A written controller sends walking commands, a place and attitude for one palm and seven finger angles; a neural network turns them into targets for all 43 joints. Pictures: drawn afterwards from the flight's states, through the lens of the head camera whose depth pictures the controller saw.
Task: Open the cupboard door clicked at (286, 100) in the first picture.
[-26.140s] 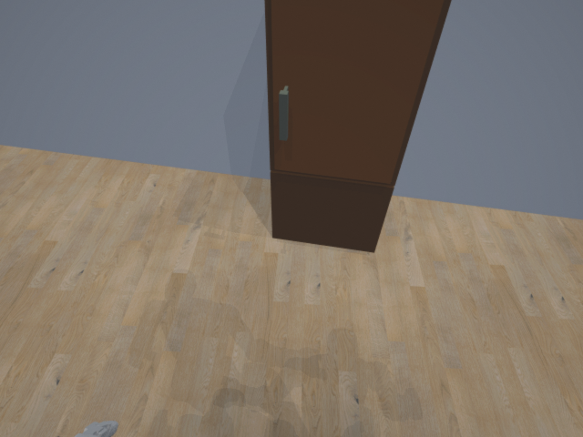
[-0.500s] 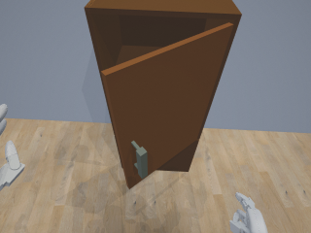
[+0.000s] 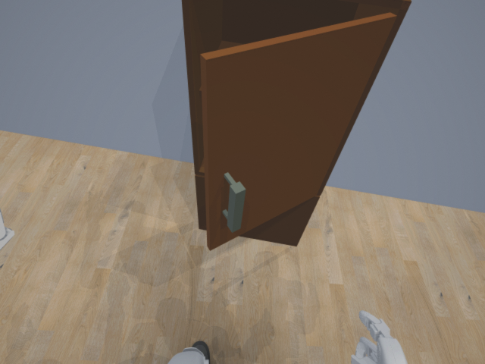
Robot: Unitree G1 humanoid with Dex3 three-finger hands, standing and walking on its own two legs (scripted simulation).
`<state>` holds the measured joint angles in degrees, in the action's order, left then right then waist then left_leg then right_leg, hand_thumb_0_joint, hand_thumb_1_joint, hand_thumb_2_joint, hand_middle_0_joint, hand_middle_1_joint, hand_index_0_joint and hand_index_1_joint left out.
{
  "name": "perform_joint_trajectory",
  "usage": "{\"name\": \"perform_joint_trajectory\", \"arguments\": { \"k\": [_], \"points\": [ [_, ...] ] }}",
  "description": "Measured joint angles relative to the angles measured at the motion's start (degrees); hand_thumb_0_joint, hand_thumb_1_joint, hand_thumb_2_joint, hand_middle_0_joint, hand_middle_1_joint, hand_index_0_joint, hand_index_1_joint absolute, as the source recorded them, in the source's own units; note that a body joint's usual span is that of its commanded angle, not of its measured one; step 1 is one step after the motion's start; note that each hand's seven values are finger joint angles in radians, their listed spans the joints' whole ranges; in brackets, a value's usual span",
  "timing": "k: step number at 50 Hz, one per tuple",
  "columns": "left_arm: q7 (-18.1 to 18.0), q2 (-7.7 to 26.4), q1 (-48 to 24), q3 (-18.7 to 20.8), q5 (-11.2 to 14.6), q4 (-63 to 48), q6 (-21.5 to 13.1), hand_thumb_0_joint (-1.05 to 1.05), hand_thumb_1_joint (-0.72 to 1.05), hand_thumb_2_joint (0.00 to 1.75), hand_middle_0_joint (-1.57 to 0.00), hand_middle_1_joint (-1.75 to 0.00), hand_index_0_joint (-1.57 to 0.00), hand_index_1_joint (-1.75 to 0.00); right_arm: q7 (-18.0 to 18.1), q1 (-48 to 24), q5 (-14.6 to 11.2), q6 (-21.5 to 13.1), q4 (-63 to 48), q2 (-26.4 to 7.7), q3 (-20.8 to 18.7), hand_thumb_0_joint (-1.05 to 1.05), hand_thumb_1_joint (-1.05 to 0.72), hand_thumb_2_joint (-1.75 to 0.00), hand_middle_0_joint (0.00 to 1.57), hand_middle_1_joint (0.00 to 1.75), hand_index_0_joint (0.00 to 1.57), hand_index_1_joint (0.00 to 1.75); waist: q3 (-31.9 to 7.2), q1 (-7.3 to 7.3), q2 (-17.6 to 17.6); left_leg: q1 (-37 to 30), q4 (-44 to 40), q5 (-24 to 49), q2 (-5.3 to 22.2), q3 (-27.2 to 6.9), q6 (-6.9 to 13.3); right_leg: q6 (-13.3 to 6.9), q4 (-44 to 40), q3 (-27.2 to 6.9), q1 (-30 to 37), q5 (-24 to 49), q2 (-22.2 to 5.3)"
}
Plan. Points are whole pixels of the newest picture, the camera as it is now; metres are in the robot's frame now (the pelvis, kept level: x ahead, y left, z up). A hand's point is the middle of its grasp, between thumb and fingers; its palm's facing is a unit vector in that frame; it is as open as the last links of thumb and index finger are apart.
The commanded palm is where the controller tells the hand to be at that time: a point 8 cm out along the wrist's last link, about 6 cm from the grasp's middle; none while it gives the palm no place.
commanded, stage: step back with the hand held close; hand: left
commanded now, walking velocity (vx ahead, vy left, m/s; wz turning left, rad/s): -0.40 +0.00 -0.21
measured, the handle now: (231, 202) +0.47 +0.04 -0.08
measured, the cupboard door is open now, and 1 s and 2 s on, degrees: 41 41 41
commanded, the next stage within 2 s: stop stepping back and stand still in 0.06 s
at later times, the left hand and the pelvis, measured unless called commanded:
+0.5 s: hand (77, 315) +0.15 +0.18 +0.16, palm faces +0.24 -0.82 -0.52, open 7.4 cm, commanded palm +0.09 +0.23 +0.19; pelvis -0.10 -0.04 +0.01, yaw -9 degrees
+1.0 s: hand (18, 357) +0.11 +0.22 +0.17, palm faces +0.28 -0.85 -0.45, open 7.4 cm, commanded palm +0.07 +0.26 +0.19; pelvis -0.12 -0.01 +0.02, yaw -10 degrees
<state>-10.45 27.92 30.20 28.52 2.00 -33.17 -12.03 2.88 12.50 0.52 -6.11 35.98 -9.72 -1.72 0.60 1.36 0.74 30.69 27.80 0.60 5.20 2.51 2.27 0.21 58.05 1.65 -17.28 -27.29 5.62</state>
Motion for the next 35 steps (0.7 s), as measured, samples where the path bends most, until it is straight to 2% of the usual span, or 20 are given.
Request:
{"name": "perform_joint_trajectory", "arguments": {
  "k": [3, 5, 6, 8, 10, 12, 14, 15, 17, 19, 21, 23, 25, 27, 29, 31, 35],
  "points": [
    [-0.22, -1.32, 3.40, 0.94, 1.46, -0.78, -0.69, 0.01, 0.89, 0.89, -0.21, -0.30, -0.21, -0.30, -0.35, -2.42, 0.39, -1.09, 0.72, 0.50, 0.78, 0.01, -0.90, -0.90, 0.20, 0.30, 0.20, 0.30, -1.52, -2.65, -1.50, 2.14, -2.43, 2.80, 0.05, 2.98, -0.83, -0.86, -12.27, 0.16, 7.35, -3.63, -2.02],
    [0.03, -2.34, 3.27, 0.67, 1.71, -0.61, -1.07, 0.01, 0.89, 0.90, -0.21, -0.30, -0.20, -0.30, -0.53, -5.04, 0.94, -1.84, 0.17, 0.63, 1.32, 0.01, -0.90, -0.90, 0.20, 0.30, 0.20, 0.30, -0.70, -4.44, -2.33, 3.67, -3.75, 4.86, 0.35, 5.22, -1.30, -1.50, -23.95, -0.21, 11.64, -1.92, -3.04],
    [0.32, -3.12, 2.20, -0.07, 1.48, -0.29, -1.51, 0.01, 0.89, 0.90, -0.21, -0.30, -0.20, -0.30, -0.62, -6.56, 1.03, -2.08, 0.01, 0.44, 1.43, 0.01, -0.90, -0.90, 0.20, 0.30, 0.20, 0.30, 0.38, -5.24, -1.92, 4.65, -3.25, 5.12, 1.03, 5.82, -1.72, -2.14, -27.62, -0.88, 12.67, -4.56, -2.77],
    [0.99, -5.21, -1.14, -3.63, 0.56, 1.27, -1.85, 0.02, 0.89, 0.90, -0.21, -0.30, -0.20, -0.30, -0.37, -8.21, 0.69, -1.46, 1.58, 0.06, 1.34, 0.01, -0.90, -0.90, 0.20, 0.30, 0.20, 0.30, 2.63, -5.74, 0.23, 5.18, 0.72, -3.89, 1.57, 3.54, -3.03, -3.20, -27.79, -0.71, 12.99, -3.53, -1.21],
    [1.28, -5.18, -3.27, -5.76, -0.24, 1.75, -1.82, 0.02, 0.89, 0.90, -0.21, -0.30, -0.21, -0.30, -0.09, -7.46, -0.13, -0.46, 3.18, 0.83, 1.82, 0.01, -0.90, -0.90, 0.20, 0.30, 0.20, 0.30, 2.61, -6.20, -1.66, 4.11, 7.58, -13.56, -0.90, 1.95, -3.27, -3.06, -28.55, -1.42, 13.79, -0.32, -2.39],
    [1.61, -4.44, -2.61, -5.26, -0.56, 1.14, -1.54, 0.02, 0.89, 0.89, -0.22, -0.30, -0.21, -0.30, 0.24, -5.71, -0.60, 0.68, 2.79, 1.51, 2.99, 0.01, -0.90, -0.90, 0.20, 0.30, 0.20, 0.30, 0.90, -5.46, -4.06, 0.10, 8.99, -13.36, -3.21, 2.32, -2.32, -2.12, -27.58, -2.15, 13.22, 1.63, -3.63],
    [1.79, -4.24, -0.48, -4.28, -0.10, 0.70, -0.68, 0.02, 0.89, 0.89, -0.22, -0.30, -0.21, -0.30, 0.59, -3.70, -0.91, 1.02, 1.18, 0.68, 3.71, 0.01, -0.90, -0.90, 0.21, 0.30, 0.20, 0.30, -1.61, -4.02, -2.79, -6.79, 5.08, -4.14, -3.26, 2.24, -0.64, -0.62, -23.49, -0.87, 11.36, 4.50, -2.79],
    [1.80, -3.65, -0.08, -3.75, 0.21, 0.97, -0.23, 0.02, 0.89, 0.89, -0.22, -0.30, -0.21, -0.30, 0.80, -3.07, -0.95, 0.75, 0.50, 0.29, 3.52, 0.01, -0.90, -0.90, 0.21, 0.30, 0.20, 0.30, -2.66, -2.86, -2.07, -8.67, 2.82, -6.43, -2.86, 2.04, -0.53, 0.20, -20.34, -0.06, 9.81, 5.68, -2.48],
    [1.79, -2.09, -1.61, -3.16, 0.57, 3.34, -0.08, 0.01, 0.89, 0.89, -0.22, -0.30, -0.21, -0.30, 0.91, -2.42, -1.05, -0.18, -0.28, -0.10, 2.87, 0.01, -0.90, -0.90, 0.21, 0.30, 0.20, 0.30, -3.34, -1.01, -2.52, -10.50, 0.57, -9.86, -3.37, 2.37, -1.08, 0.76, -15.93, -1.04, 7.10, 0.94, -2.78],
    [1.62, -1.63, -2.87, -2.77, 0.52, 6.99, 0.30, 0.01, 0.89, 0.89, -0.22, -0.30, -0.21, -0.30, 1.03, -2.12, -0.90, -0.75, -1.09, -0.89, 2.62, 0.01, -0.90, -0.90, 0.21, 0.30, 0.20, 0.30, -3.22, 0.30, -2.71, -11.20, -0.75, -8.60, -3.66, 2.84, -1.68, 0.64, -17.78, -1.12, 5.43, -1.12, -3.55],
    [1.46, -1.51, -2.14, -2.40, 0.44, 9.91, 1.42, 0.01, 0.89, 0.89, -0.21, -0.30, -0.21, -0.30, 1.38, -1.75, -0.87, -0.62, -2.59, -1.87, 2.34, 0.01, -0.90, -0.90, 0.20, 0.30, 0.20, 0.30, -2.47, 1.49, -2.36, -10.95, -0.50, -7.71, -3.67, 3.32, -1.93, -0.07, -23.43, 0.25, 5.17, 2.86, -4.69],
    [1.97, -2.41, -0.41, -3.63, 0.19, 11.61, 2.36, 0.01, 0.89, 0.89, -0.21, -0.30, -0.21, -0.30, 1.53, -0.65, -0.89, 0.09, -3.15, -3.08, 1.44, 0.01, -0.90, -0.90, 0.20, 0.30, 0.20, 0.30, -1.55, 2.87, -0.69, -9.34, 2.97, -11.95, -3.16, 1.95, -2.23, -2.70, -24.49, 1.90, 5.43, 7.36, -4.11],
    [2.51, -3.77, 2.65, -5.60, -0.07, 10.82, 3.02, 0.01, 0.89, 0.89, -0.21, -0.30, -0.21, -0.30, 1.36, 1.29, -0.85, 1.18, -1.67, -4.04, 0.60, 0.01, -0.90, -0.90, 0.20, 0.30, 0.20, 0.30, -2.35, 2.10, -0.62, -6.40, 11.95, -18.74, -4.10, -0.20, -2.65, -4.43, -25.45, 1.75, 5.18, 7.48, -3.84],
    [2.74, -5.52, 5.76, -6.98, -0.46, 9.24, 2.27, 0.01, 0.89, 0.89, -0.21, -0.30, -0.21, -0.30, 1.13, 3.21, -0.66, 1.64, 0.74, -4.65, 0.21, 0.01, -0.90, -0.90, 0.20, 0.30, 0.20, 0.30, -3.20, 0.47, -1.69, -4.55, 20.79, -19.20, -5.12, -1.18, -2.86, -4.83, -27.48, 0.48, 5.30, 8.31, -3.88],
    [2.59, -6.32, 7.16, -7.49, -0.93, 8.10, 1.09, 0.02, 0.89, 0.89, -0.22, -0.30, -0.21, -0.30, 1.31, 5.11, -0.61, 1.43, 2.48, -4.90, 0.12, 0.01, -0.90, -0.90, 0.20, 0.30, 0.20, 0.30, -3.41, -0.45, -2.68, -4.94, 23.41, -18.35, -5.17, -1.14, -2.95, -4.89, -29.67, 0.01, 5.92, 9.62, -4.02],
    [2.01, -6.03, 5.80, -7.31, -1.46, 7.77, -0.10, 0.02, 0.89, 0.89, -0.22, -0.30, -0.21, -0.30, 1.92, 6.48, -0.51, 0.83, 3.50, -4.97, -0.04, 0.01, -0.90, -0.90, 0.20, 0.30, 0.20, 0.30, -2.87, -0.83, -3.03, -6.96, 20.57, -17.93, -4.72, -0.77, -2.58, -4.93, -30.79, 0.56, 6.44, 10.26, -4.21],
    [0.49, -5.32, 0.61, -5.71, -1.48, 8.02, -1.70, 0.02, 0.88, 0.89, -0.22, -0.30, -0.21, -0.30, 2.35, 6.14, -0.47, -0.40, 4.12, -5.16, -0.45, 0.01, -0.90, -0.90, 0.20, 0.30, 0.20, 0.30, -1.19, -0.89, -1.83, -13.58, 7.97, -15.88, -4.23, 0.06, -1.54, -4.58, -30.02, 1.88, 6.49, 9.87, -4.17]
  ]
}}
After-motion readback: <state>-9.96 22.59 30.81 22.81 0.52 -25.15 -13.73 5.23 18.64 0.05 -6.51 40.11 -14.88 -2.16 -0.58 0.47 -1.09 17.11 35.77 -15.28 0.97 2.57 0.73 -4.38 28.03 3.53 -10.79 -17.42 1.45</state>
